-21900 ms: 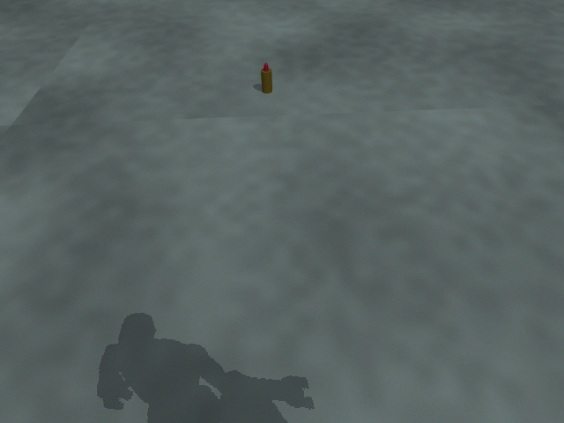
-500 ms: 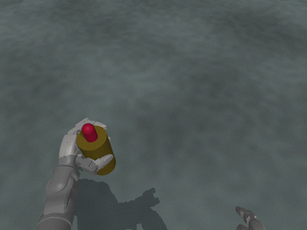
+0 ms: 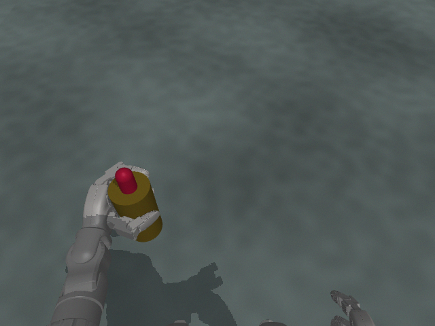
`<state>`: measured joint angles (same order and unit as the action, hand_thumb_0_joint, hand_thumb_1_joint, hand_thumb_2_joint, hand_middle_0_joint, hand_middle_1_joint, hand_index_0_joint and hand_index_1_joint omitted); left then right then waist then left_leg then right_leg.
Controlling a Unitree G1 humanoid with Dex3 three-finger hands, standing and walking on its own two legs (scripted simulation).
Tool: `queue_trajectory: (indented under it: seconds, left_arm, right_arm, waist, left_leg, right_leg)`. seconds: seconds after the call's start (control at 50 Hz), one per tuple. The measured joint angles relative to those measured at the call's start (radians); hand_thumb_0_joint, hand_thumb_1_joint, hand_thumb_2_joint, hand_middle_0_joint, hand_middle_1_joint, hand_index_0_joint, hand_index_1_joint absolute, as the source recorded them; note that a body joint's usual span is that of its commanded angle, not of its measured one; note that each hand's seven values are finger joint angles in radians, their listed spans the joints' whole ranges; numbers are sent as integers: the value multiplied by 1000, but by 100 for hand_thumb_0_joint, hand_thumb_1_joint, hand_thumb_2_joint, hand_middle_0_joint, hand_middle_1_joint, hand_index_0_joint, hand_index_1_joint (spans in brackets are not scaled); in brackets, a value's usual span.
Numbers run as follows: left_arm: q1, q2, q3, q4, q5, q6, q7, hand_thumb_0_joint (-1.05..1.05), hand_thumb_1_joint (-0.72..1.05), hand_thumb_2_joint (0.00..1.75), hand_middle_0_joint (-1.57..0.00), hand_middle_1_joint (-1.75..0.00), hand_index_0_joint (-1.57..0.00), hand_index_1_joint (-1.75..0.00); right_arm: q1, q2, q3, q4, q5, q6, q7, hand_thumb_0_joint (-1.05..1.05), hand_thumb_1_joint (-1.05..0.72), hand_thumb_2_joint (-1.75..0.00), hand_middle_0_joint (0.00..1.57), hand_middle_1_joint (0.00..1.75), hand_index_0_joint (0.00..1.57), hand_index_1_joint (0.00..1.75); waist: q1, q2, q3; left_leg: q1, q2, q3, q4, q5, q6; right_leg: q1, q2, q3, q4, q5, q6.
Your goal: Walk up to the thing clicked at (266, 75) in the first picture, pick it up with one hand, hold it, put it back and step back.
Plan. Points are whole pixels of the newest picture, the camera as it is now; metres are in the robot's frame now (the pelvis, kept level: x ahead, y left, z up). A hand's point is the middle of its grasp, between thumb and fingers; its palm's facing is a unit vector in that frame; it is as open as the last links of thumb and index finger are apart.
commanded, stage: crouch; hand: left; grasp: from the side
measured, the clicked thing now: (135, 202) +0.34 +0.17 +0.03
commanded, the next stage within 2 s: lower in 1.68 s
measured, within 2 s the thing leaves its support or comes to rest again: neither
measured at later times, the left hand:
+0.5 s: hand (154, 237) +0.36 +0.17 -0.20, palm faces -0.02 -1.00 -0.01, open 9.8 cm
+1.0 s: hand (164, 258) +0.37 +0.18 -0.41, palm faces +0.01 -1.00 -0.02, open 9.8 cm
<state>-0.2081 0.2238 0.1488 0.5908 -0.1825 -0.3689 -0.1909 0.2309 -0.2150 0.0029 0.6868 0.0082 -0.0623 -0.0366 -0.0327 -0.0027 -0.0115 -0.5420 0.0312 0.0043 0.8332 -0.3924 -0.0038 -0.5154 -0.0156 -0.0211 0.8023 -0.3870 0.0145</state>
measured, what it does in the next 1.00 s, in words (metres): lowers itself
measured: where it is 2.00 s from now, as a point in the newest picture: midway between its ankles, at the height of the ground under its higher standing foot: outside the picture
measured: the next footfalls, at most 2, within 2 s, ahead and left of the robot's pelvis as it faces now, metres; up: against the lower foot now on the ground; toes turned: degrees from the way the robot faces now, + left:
none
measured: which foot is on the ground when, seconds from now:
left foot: down 0.00-1.00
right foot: down 0.00-1.00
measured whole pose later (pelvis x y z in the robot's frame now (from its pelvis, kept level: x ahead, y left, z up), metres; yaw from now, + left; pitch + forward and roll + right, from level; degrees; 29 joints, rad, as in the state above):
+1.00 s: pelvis -0.08 +0.00 -0.35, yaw -3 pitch +31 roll -4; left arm -0.67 0.42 0.42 1.13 -0.10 -0.75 -0.25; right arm 0.11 -0.26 0.05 0.73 -0.12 -0.06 0.08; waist -0.17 -0.03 -0.10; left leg -2.12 0.03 -0.09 2.23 -0.66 -0.02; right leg -2.07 -0.01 -0.05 2.19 -0.67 0.00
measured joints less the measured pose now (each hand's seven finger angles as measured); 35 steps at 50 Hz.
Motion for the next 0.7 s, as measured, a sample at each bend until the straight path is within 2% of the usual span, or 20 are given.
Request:
queue_trajectory:
  seconds: [0.16, 0.3, 0.38, 0.56, 0.7]
  left_arm:
    - [-53, -2, 35, 143, -5, -106, -31, -1, -34, 108, -69, -104, -71, -105]
    - [-117, 25, 73, 260, 3, -257, -65, -1, -34, 108, -69, -104, -71, -105]
    - [-166, 51, 97, 309, 6, -316, -78, -1, -34, 108, -69, -104, -71, -105]
    - [-265, 83, 161, 363, 7, -345, -74, -1, -34, 108, -69, -104, -71, -104]
    - [-338, 104, 180, 432, 29, -364, -82, -1, -34, 109, -69, -104, -71, -104]
  right_arm:
    - [-14, -15, -12, 1, -20, -20, 28, 1, -87, -89, 20, 30, 20, 30]
    - [-12, -34, -16, -3, -42, -39, 47, 1, -88, -90, 20, 30, 20, 30]
    - [-21, -45, -10, -2, -52, -41, 54, 1, -89, -90, 20, 30, 20, 30]
    - [-74, -32, 5, 12, -72, -22, 71, 1, -90, -90, 20, 30, 20, 30]
    - [-106, -19, 18, 31, -90, -23, 95, 1, -91, -91, 20, 30, 20, 30]
  waist:
    - [-17, -10, -18]
    - [-47, -22, -92]
    - [-64, -19, -140]
    - [-68, 3, -172]
    - [-73, -1, -171]
  left_leg:
    - [-193, 2, -7, 138, -38, 0]
    - [-515, 4, -24, 404, -127, -6]
    - [-720, 5, -35, 583, -186, -9]
    - [-1069, 5, -52, 890, -265, -7]
    - [-1265, 2, -58, 1063, -284, -5]
  right_leg:
    - [-192, 1, -3, 140, -41, -2]
    - [-511, 0, -10, 409, -135, -4]
    - [-712, 0, -15, 586, -196, -6]
    - [-1057, 1, -19, 889, -275, -10]
    - [-1251, 0, -16, 1063, -296, -8]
